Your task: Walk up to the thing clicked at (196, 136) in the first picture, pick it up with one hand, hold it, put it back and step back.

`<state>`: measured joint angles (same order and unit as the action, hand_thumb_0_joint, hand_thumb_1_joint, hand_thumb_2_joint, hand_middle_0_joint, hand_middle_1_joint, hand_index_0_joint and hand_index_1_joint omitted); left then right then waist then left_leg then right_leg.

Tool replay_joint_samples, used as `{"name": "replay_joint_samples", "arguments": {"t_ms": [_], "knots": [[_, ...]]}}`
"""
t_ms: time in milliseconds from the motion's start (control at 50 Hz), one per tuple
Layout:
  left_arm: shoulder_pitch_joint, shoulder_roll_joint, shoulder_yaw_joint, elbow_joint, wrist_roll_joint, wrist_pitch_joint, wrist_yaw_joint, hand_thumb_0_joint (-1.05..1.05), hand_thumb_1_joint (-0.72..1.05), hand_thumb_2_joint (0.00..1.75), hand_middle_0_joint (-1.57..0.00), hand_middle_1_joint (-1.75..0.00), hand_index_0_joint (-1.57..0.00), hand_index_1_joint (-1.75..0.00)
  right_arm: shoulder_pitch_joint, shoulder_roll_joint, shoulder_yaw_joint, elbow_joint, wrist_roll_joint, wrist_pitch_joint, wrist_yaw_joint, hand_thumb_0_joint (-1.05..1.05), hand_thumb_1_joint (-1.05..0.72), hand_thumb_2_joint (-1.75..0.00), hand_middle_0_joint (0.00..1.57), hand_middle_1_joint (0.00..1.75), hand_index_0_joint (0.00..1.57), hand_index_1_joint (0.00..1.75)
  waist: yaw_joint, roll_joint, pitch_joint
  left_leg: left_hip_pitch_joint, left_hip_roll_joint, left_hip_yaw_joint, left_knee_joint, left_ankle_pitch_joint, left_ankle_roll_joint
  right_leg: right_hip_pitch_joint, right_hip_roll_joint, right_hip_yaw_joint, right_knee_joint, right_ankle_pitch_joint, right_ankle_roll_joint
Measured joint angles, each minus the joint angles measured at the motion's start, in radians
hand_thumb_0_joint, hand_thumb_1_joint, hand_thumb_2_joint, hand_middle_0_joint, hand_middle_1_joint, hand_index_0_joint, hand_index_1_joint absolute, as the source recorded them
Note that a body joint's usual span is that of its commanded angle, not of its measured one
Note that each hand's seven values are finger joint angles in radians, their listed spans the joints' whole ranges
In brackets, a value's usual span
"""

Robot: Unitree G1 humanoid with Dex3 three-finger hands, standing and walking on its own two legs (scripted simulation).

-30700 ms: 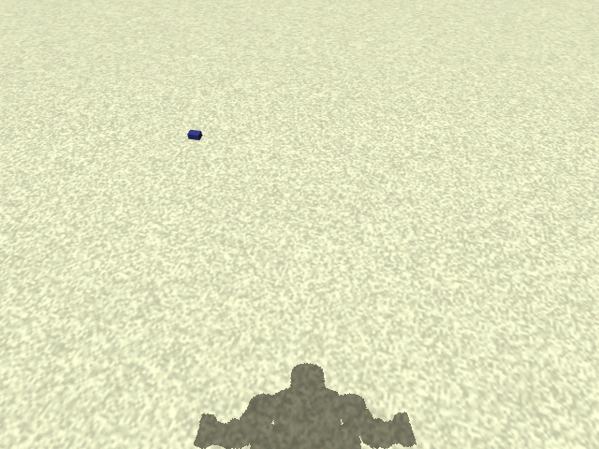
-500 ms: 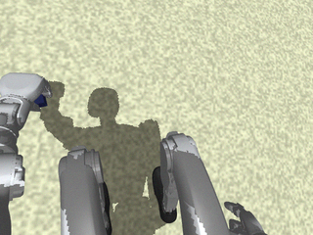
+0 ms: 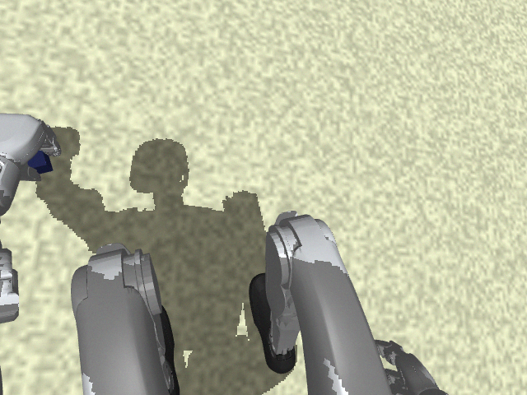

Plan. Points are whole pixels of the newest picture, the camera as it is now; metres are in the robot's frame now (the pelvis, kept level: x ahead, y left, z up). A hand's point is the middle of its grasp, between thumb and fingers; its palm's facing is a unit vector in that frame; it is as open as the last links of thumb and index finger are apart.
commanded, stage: lower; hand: left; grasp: from above
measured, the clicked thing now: (23, 160) +0.47 +0.30 -0.21
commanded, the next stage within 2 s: rest in 0.48 s
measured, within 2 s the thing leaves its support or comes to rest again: rests again in 1.30 s
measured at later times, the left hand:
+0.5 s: hand (37, 173) +0.46 +0.29 -0.22, palm faces -0.50 -0.02 -0.87, open 5.6 cm
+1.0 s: hand (49, 179) +0.46 +0.28 -0.26, palm faces -0.52 -0.05 -0.86, open 5.6 cm
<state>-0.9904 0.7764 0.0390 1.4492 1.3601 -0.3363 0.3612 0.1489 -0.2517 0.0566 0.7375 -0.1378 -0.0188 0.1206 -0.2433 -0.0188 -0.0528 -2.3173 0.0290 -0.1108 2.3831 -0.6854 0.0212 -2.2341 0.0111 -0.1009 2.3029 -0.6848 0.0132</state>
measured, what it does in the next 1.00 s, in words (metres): stands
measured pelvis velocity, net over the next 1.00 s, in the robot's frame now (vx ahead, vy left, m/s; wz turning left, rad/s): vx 0.01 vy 0.00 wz -0.07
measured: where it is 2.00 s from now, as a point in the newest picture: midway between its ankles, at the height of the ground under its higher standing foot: (220, 355)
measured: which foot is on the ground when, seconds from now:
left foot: down 0.00-1.00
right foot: down 0.00-1.00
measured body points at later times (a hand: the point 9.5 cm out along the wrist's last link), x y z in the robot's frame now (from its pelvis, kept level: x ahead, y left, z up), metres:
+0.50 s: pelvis +0.00 +0.00 -0.02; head +0.26 +0.09 +0.34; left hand +0.48 +0.29 -0.17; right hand +0.05 -0.27 -0.11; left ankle +0.08 +0.12 -0.30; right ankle +0.10 -0.12 -0.30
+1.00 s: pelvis +0.01 +0.00 -0.04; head +0.27 +0.10 +0.31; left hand +0.48 +0.28 -0.21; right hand +0.04 -0.27 -0.11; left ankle +0.08 +0.12 -0.30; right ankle +0.10 -0.12 -0.30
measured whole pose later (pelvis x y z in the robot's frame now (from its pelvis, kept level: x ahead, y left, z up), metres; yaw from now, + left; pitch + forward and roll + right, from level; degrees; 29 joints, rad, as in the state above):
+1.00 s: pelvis +0.01 +0.00 -0.04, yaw -4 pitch +31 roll -11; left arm -0.98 0.93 0.14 1.60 1.43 -0.38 0.50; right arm 0.12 -0.28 0.16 0.70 -0.23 -0.07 0.16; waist -0.32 -0.10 0.07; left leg -2.38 0.03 -0.19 2.54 -0.72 0.01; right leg -2.28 0.03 -0.16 2.41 -0.69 0.02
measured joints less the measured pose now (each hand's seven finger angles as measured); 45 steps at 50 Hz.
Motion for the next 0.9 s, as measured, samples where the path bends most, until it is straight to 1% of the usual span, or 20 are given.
{"name": "replay_joint_samples", "arguments": {"t_ms": [140,240,320,440,560,640,760,800,900], "knots": [[0.009,0.007,0.0,-0.014,-0.004,-0.003,-0.002,-0.08,0.55,0.0,-1.01,-0.05,-1.19,-0.03,-0.007,-0.001,0.003,-0.005,-0.003,0.002,0.003,0.0,-0.93,-0.9,0.2,0.3,0.2,0.3,0.002,-0.007,0.006,-0.006,-0.001,-0.005,0.016,-0.009,-0.001,-0.003,0.001,-0.004,0.012,-0.008,0.001],[-0.002,0.02,-0.013,0.02,-0.007,-0.009,0.003,-0.08,0.54,0.0,-1.02,-0.04,-1.19,-0.03,-0.019,-0.005,0.015,-0.006,-0.007,0.002,0.006,0.0,-0.93,-0.9,0.2,0.3,0.2,0.3,-0.003,-0.013,0.017,-0.011,0.0,-0.01,0.026,-0.013,0.0,-0.006,0.003,-0.008,0.019,-0.009,0.002],[-0.002,0.033,-0.004,0.028,0.002,-0.024,0.007,-0.08,0.54,0.0,-1.02,-0.04,-1.19,-0.03,-0.027,-0.008,0.025,-0.009,-0.014,-0.003,0.008,0.0,-0.93,-0.9,0.2,0.3,0.2,0.3,-0.01,-0.022,0.036,-0.02,0.0,-0.018,0.041,-0.013,0.002,-0.012,0.004,-0.014,0.027,-0.007,0.004],[0.001,0.049,0.019,0.041,0.032,-0.049,0.052,-0.08,0.54,0.0,-1.02,-0.04,-1.19,-0.03,-0.023,-0.009,0.038,-0.007,-0.029,-0.004,0.015,0.0,-0.93,-0.9,0.2,0.3,0.2,0.3,-0.02,-0.04,0.047,-0.038,-0.001,-0.026,0.07,-0.018,0.0,-0.026,0.006,-0.021,0.051,-0.011,0.005],[-0.006,0.072,0.035,0.08,0.061,-0.039,0.101,-0.08,0.54,0.0,-1.02,-0.05,-1.19,-0.03,-0.022,-0.006,0.05,-0.006,-0.043,-0.015,0.021,0.0,-0.92,-0.9,0.2,0.3,0.2,0.3,-0.038,-0.047,0.059,-0.051,0.0,-0.035,0.097,-0.023,-0.001,-0.037,0.009,-0.028,0.072,-0.012,0.005],[-0.011,0.08,0.037,0.103,0.06,-0.022,0.118,-0.08,0.55,0.0,-1.01,-0.06,-1.19,-0.04,-0.02,-0.004,0.059,-0.007,-0.048,-0.024,0.025,0.0,-0.92,-0.9,0.2,0.3,0.2,0.3,-0.045,-0.044,0.062,-0.06,0.001,-0.038,0.107,-0.026,0.0,-0.046,0.011,-0.03,0.079,-0.012,0.006],[-0.018,0.091,0.036,0.128,0.044,-0.003,0.118,-0.08,0.55,0.0,-1.0,-0.07,-1.18,-0.05,-0.022,-0.001,0.075,-0.01,-0.055,-0.036,0.029,0.0,-0.91,-0.9,0.2,0.3,0.2,0.3,-0.054,-0.045,0.077,-0.064,0.004,-0.043,0.115,-0.032,0.0,-0.051,0.015,-0.034,0.083,-0.013,0.008],[-0.017,0.098,0.042,0.137,0.042,-0.005,0.116,-0.08,0.55,0.0,-1.0,-0.07,-1.18,-0.06,-0.023,-0.002,0.081,-0.015,-0.059,-0.04,0.032,0.0,-0.91,-0.9,0.2,0.3,0.21,0.3,-0.061,-0.049,0.085,-0.063,0.004,-0.046,0.12,-0.034,-0.001,-0.049,0.016,-0.036,0.086,-0.014,0.008],[-0.001,0.131,0.09,0.149,0.053,-0.024,0.118,-0.07,0.56,0.0,-0.99,-0.07,-1.17,-0.06,-0.028,-0.013,0.096,-0.033,-0.072,-0.045,0.034,0.0,-0.91,-0.9,0.2,0.3,0.21,0.3,-0.075,-0.064,0.112,-0.061,0.003,-0.064,0.138,-0.036,-0.006,-0.045,0.019,-0.051,0.096,-0.01,0.005]]}}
